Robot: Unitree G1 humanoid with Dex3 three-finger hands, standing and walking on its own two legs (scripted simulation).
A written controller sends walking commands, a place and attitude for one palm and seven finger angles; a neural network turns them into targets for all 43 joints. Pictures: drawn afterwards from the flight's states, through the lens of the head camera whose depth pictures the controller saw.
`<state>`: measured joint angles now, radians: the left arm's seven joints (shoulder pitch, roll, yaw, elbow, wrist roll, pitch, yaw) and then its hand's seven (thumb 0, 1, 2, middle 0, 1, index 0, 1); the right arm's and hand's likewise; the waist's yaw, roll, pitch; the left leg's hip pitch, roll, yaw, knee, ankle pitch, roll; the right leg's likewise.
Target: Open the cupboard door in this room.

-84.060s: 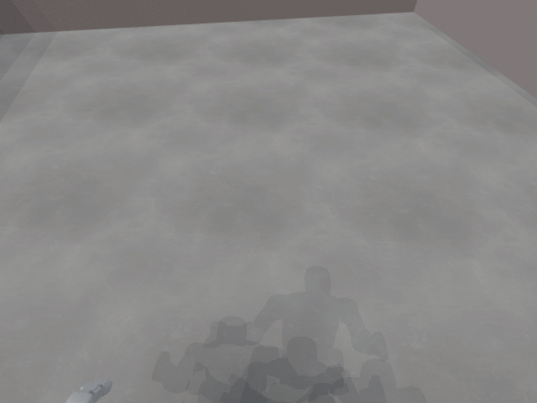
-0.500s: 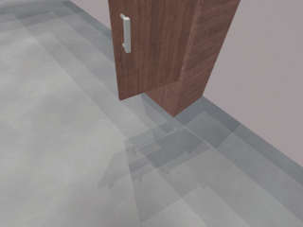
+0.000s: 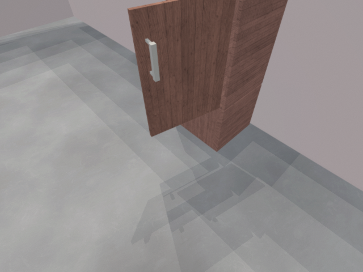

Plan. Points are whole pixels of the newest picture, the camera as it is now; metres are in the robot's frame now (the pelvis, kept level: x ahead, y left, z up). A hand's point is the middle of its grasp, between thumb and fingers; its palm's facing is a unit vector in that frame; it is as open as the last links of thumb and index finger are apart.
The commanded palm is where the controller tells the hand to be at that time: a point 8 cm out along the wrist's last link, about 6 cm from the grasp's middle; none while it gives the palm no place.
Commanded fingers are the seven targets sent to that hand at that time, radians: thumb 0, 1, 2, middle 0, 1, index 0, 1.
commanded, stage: let the arm hang, fingers relaxed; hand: left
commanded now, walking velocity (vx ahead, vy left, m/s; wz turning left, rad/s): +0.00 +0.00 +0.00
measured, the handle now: (152, 60) +0.79 +0.15 +0.06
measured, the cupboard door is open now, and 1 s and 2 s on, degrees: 77 77 77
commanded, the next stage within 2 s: look to check the result in 0.20 s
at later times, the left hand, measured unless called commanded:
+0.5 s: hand out of the picture +0.10 +0.23 -0.16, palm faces -0.02 -0.95 -0.33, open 7.4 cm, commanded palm none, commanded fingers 0.00 0.90 0.90 -0.20 -0.30 -0.20 -0.30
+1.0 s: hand out of the picture +0.12 +0.19 -0.16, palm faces -0.03 -0.95 -0.32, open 7.4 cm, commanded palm none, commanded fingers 0.00 0.90 0.90 -0.20 -0.30 -0.20 -0.30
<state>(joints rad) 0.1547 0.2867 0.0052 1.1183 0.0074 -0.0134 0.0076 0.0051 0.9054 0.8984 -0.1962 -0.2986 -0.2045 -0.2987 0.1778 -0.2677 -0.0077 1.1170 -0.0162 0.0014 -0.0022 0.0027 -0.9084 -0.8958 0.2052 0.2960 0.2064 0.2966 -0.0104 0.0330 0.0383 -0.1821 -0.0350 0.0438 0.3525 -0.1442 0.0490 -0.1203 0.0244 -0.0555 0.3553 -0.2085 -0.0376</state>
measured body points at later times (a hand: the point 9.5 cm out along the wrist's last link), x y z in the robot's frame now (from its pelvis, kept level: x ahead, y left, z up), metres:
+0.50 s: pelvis +0.04 -0.01 +0.00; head +0.06 -0.02 +0.45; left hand +0.10 +0.28 -0.13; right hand +0.10 -0.29 -0.15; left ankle +0.03 +0.09 -0.75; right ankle -0.01 -0.09 -0.75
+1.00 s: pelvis +0.05 -0.04 +0.00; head +0.07 -0.05 +0.45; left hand +0.12 +0.24 -0.13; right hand +0.10 -0.31 -0.15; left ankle +0.03 +0.09 -0.75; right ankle -0.01 -0.09 -0.75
